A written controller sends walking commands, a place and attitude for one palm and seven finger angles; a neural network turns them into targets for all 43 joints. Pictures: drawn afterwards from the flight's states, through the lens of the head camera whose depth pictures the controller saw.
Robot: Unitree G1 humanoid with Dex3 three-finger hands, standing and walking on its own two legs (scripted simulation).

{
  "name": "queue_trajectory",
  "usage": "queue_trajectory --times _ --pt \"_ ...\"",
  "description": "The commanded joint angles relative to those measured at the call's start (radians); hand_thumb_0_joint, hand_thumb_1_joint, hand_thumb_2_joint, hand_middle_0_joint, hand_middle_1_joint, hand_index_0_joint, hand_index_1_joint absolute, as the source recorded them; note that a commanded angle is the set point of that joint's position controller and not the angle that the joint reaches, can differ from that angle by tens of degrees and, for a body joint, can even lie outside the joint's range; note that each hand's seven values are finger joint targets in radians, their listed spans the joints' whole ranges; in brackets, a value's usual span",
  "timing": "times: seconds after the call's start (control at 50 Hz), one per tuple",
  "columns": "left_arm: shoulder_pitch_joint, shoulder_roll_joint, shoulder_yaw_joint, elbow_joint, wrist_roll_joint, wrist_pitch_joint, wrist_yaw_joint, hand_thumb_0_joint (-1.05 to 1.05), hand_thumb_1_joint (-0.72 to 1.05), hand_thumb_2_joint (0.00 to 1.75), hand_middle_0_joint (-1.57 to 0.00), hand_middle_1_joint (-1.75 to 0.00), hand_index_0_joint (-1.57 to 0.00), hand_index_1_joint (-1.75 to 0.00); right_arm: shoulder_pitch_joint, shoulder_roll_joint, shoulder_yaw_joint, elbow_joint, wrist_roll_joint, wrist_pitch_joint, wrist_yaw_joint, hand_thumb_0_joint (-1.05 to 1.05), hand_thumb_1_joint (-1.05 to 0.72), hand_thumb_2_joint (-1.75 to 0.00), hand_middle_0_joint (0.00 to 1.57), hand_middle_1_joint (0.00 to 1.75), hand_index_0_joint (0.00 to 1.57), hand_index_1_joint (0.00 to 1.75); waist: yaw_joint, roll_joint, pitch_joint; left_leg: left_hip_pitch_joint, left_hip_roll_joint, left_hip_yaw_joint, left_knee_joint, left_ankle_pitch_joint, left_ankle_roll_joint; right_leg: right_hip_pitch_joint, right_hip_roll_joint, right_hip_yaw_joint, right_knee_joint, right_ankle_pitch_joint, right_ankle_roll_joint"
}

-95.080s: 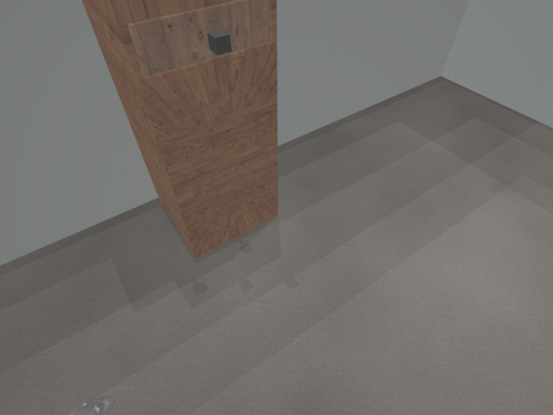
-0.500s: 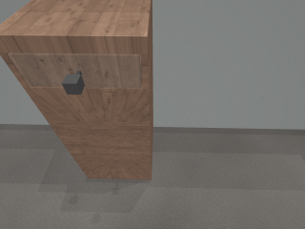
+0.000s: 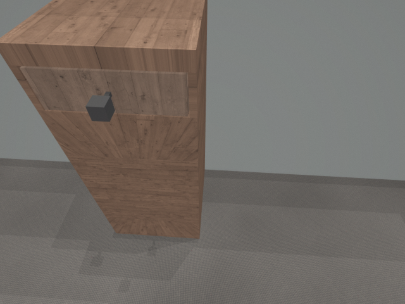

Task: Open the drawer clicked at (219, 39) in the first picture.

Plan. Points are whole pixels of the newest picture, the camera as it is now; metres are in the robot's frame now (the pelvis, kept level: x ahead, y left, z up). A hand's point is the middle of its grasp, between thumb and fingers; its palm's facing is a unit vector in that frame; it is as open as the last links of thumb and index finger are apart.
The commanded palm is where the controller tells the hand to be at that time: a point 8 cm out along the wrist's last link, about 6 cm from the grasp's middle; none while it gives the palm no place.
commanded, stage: come to a stop and stand still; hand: left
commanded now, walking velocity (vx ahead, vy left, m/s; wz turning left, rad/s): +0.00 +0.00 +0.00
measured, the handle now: (103, 103) +0.51 +0.28 +0.11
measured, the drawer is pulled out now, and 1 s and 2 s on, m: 0.00 0.00 0.00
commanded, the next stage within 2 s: look again from close up in 0.74 s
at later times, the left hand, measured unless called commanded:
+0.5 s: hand out of the picture -0.05 +0.21 -0.18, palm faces +0.02 -0.98 -0.19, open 7.4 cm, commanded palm none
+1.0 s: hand out of the picture -0.07 +0.19 -0.18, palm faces +0.03 -0.99 -0.11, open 7.4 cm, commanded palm none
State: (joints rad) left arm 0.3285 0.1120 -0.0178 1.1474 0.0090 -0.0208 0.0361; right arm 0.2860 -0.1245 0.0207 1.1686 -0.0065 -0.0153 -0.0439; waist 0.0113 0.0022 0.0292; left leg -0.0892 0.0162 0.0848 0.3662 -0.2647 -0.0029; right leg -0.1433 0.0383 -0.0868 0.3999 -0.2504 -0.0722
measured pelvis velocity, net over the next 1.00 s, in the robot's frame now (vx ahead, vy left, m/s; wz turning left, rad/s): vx -0.04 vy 0.06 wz -0.02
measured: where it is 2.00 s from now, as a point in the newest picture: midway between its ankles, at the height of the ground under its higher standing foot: outside the picture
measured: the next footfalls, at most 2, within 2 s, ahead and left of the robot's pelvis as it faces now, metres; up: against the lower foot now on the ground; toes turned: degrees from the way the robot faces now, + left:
none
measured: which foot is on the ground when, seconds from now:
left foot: down 0.00-1.00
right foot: down 0.00-1.00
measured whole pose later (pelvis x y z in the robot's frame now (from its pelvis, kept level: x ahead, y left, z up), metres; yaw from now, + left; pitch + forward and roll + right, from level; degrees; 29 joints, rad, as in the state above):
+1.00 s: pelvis -0.04 +0.06 +0.00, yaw -1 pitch -1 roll +0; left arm 0.38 0.09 -0.02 1.12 0.02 -0.02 0.04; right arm 0.31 -0.13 0.02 1.12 -0.01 -0.02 -0.03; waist 0.01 -0.01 0.00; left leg -0.20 -0.05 0.10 0.44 -0.22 0.08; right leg -0.23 -0.02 -0.05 0.46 -0.21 0.00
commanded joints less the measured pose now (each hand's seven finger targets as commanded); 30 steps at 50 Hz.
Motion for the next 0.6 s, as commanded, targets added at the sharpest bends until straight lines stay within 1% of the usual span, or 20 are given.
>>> queue_trajectory --times 0.0,0.02,0.04,0.06,0.08,0.1,0.12,0.14,0.16,0.18,0.2,0.24,0.28,0.3,0.36,0.38,0.42,0.5,0.56,0.58 --pt "0.143 0.189 0.028 -0.015 0.008 -0.048 0.044 0.0 0.9 0.9 -0.2 -0.3 -0.2 -0.3 -0.014 -0.089 -0.02 -0.143 0.01 -0.007 0.014 0.0 -0.9 -0.9 0.2 0.3 0.2 0.3 -0.011 -0.072 0.021 -0.217 0.038 -0.01 0.236 -0.048 0.008 0.108 -0.272 0.226 0.006 1.14 0.111" --pt "0.146 0.167 0.032 -0.042 0.007 -0.045 0.043 0.0 0.9 0.9 -0.2 -0.3 -0.2 -0.3 0.048 -0.052 -0.021 -0.142 0.003 -0.003 0.008 0.0 -0.9 -0.9 0.2 0.3 0.2 0.3 -0.016 -0.092 -0.076 -0.231 0.021 -0.036 0.262 -0.114 0.028 0.193 -0.293 0.243 0.044 1.197 0.101" --pt "0.129 0.151 0.03 -0.054 0.006 -0.039 0.04 0.0 0.9 0.9 -0.2 -0.3 -0.2 -0.3 0.064 -0.056 -0.028 -0.144 0.005 -0.006 0.008 0.0 -0.9 -0.9 0.2 0.3 0.2 0.3 -0.027 -0.076 -0.147 -0.232 0.024 -0.037 0.257 -0.111 0.033 0.219 -0.279 0.204 0.062 1.125 0.047" --pt "0.108 0.139 0.026 -0.062 0.003 -0.033 0.035 0.0 0.9 0.9 -0.2 -0.3 -0.2 -0.3 0.072 -0.057 -0.029 -0.143 0.005 -0.003 0.008 0.0 -0.9 -0.9 0.2 0.3 0.2 0.3 -0.032 -0.087 -0.183 -0.188 0.026 -0.04 0.222 -0.085 0.03 0.205 -0.264 0.186 0.057 0.975 -0.001" --pt "0.084 0.133 0.023 -0.073 0.001 -0.03 0.029 0.0 0.9 0.9 -0.2 -0.3 -0.2 -0.3 0.081 -0.058 -0.03 -0.133 0.004 0.003 0.009 0.0 -0.9 -0.9 0.2 0.3 0.2 0.3 -0.041 -0.08 -0.171 -0.127 0.023 -0.044 0.177 -0.041 0.023 0.129 -0.252 0.192 0.025 0.726 -0.023" --pt "0.045 0.123 0.022 -0.082 0.0 -0.023 0.026 0.0 0.9 0.9 -0.2 -0.3 -0.2 -0.3 0.098 -0.057 -0.032 -0.124 0.001 0.007 0.012 0.0 -0.9 -0.9 0.2 0.3 0.2 0.3 -0.056 -0.05 -0.123 -0.073 0.031 -0.055 0.131 0.008 0.023 0.027 -0.22 0.176 0.001 0.448 -0.024" --pt "0.033 0.108 0.02 -0.084 -0.001 -0.018 0.021 0.0 0.9 0.9 -0.2 -0.3 -0.2 -0.3 0.097 -0.066 -0.029 -0.122 -0.006 0.008 0.014 0.0 -0.9 -0.9 0.2 0.3 0.2 0.3 -0.052 -0.047 -0.046 -0.075 0.045 -0.073 0.114 0.03 0.026 -0.065 -0.191 0.174 -0.032 0.215 -0.012" --pt "0.03 0.094 0.019 -0.083 -0.001 -0.016 0.019 0.0 0.9 0.9 -0.2 -0.3 -0.2 -0.3 0.097 -0.077 -0.029 -0.125 -0.011 0.008 0.015 0.0 -0.9 -0.9 0.2 0.3 0.2 0.3 -0.049 -0.028 0.023 -0.098 0.064 -0.094 0.095 0.034 0.034 -0.13 -0.168 0.177 -0.06 0.048 -0.001" --pt "0.034 0.088 0.02 -0.084 0.001 -0.015 0.018 0.0 0.9 0.9 -0.2 -0.3 -0.2 -0.3 0.092 -0.084 -0.028 -0.127 -0.013 0.01 0.017 0.0 -0.9 -0.9 0.2 0.3 0.2 0.3 -0.042 -0.013 0.088 -0.134 0.075 -0.101 0.084 0.015 0.038 -0.177 -0.153 0.185 -0.089 -0.058 0.003" --pt "0.028 0.096 0.019 -0.087 0.003 -0.01 0.015 0.0 0.9 0.9 -0.2 -0.3 -0.2 -0.3 0.086 -0.078 -0.026 -0.129 -0.012 0.01 0.02 0.0 -0.9 -0.9 0.2 0.3 0.2 0.3 -0.038 0.017 0.125 -0.164 0.068 -0.118 0.055 -0.013 0.039 -0.195 -0.148 0.183 -0.09 -0.13 0.002" --pt "0.038 0.098 0.02 -0.083 0.006 -0.007 0.013 0.0 0.9 0.9 -0.2 -0.3 -0.2 -0.3 0.086 -0.079 -0.025 -0.13 -0.012 0.01 0.022 0.0 -0.9 -0.9 0.2 0.3 0.2 0.3 -0.032 0.043 0.158 -0.191 0.075 -0.13 0.027 -0.041 0.044 -0.209 -0.139 0.17 -0.085 -0.159 0.007" --pt "0.054 0.096 0.018 -0.083 0.007 -0.005 0.009 0.0 0.9 0.9 -0.2 -0.3 -0.2 -0.3 0.1 -0.09 -0.024 -0.135 -0.016 0.006 0.021 0.0 -0.9 -0.9 0.2 0.3 0.2 0.3 -0.025 0.022 0.165 -0.24 0.078 -0.152 -0.012 -0.103 0.051 -0.182 -0.124 0.163 -0.067 -0.158 0.01" --pt "0.063 0.093 0.02 -0.087 0.007 -0.003 0.005 0.0 0.9 0.9 -0.2 -0.3 -0.2 -0.3 0.104 -0.102 -0.026 -0.14 -0.018 0.003 0.02 0.0 -0.9 -0.9 0.2 0.3 0.2 0.3 -0.019 0.005 0.139 -0.257 0.078 -0.164 -0.033 -0.14 0.057 -0.156 -0.12 0.16 -0.053 -0.158 0.013" --pt "0.063 0.094 0.019 -0.089 0.007 -0.002 0.005 0.0 0.9 0.9 -0.2 -0.3 -0.2 -0.3 0.108 -0.101 -0.027 -0.138 -0.018 0.0 0.019 0.0 -0.9 -0.9 0.2 0.3 0.2 0.3 -0.017 0.027 0.129 -0.256 0.083 -0.174 -0.048 -0.143 0.058 -0.146 -0.121 0.149 -0.043 -0.135 0.014" --pt "0.072 0.09 0.021 -0.094 0.007 0.001 0.001 0.0 0.9 0.9 -0.2 -0.3 -0.2 -0.3 0.109 -0.115 -0.026 -0.14 -0.019 -0.004 0.018 0.0 -0.9 -0.9 0.2 0.3 0.2 0.3 -0.009 0.016 0.096 -0.281 0.093 -0.195 -0.082 -0.198 0.065 -0.107 -0.113 0.135 -0.014 -0.109 0.019" --pt "0.071 0.091 0.022 -0.097 0.008 0.002 0.0 0.0 0.9 0.9 -0.2 -0.3 -0.2 -0.3 0.109 -0.116 -0.027 -0.138 -0.019 -0.005 0.018 0.0 -0.9 -0.9 0.2 0.3 0.2 0.3 -0.008 0.007 0.093 -0.291 0.095 -0.202 -0.089 -0.211 0.067 -0.099 -0.113 0.129 -0.008 -0.105 0.021" --pt "0.075 0.088 0.021 -0.1 0.009 0.004 -0.001 0.0 0.9 0.9 -0.2 -0.3 -0.2 -0.3 0.111 -0.121 -0.026 -0.137 -0.019 -0.006 0.018 0.0 -0.9 -0.9 0.2 0.3 0.2 0.3 -0.003 0.012 0.099 -0.313 0.104 -0.215 -0.114 -0.241 0.07 -0.087 -0.109 0.116 0.008 -0.086 0.025" --pt "0.086 0.08 0.02 -0.097 0.009 0.002 -0.001 0.0 0.9 0.9 -0.2 -0.3 -0.2 -0.3 0.116 -0.116 -0.027 -0.124 -0.016 -0.011 0.017 0.0 -0.9 -0.9 0.2 0.3 0.2 0.3 -0.001 0.005 0.076 -0.3 0.109 -0.223 -0.128 -0.22 0.074 -0.071 -0.113 0.109 0.022 -0.042 0.025" --pt "0.093 0.073 0.018 -0.091 0.009 0.001 -0.001 0.0 0.9 0.9 -0.2 -0.3 -0.2 -0.3 0.118 -0.112 -0.026 -0.113 -0.014 -0.011 0.017 0.0 -0.9 -0.9 0.2 0.3 0.2 0.3 -0.001 -0.005 0.092 -0.305 0.106 -0.221 -0.127 -0.221 0.074 -0.082 -0.117 0.119 0.019 -0.042 0.025" --pt "0.099 0.071 0.019 -0.09 0.009 0.0 -0.001 0.0 0.9 0.9 -0.2 -0.3 -0.2 -0.3 0.124 -0.11 -0.024 -0.11 -0.015 -0.012 0.017 0.0 -0.9 -0.9 0.2 0.3 0.2 0.3 -0.002 -0.009 0.083 -0.295 0.105 -0.218 -0.125 -0.21 0.074 -0.081 -0.12 0.118 0.018 -0.039 0.024"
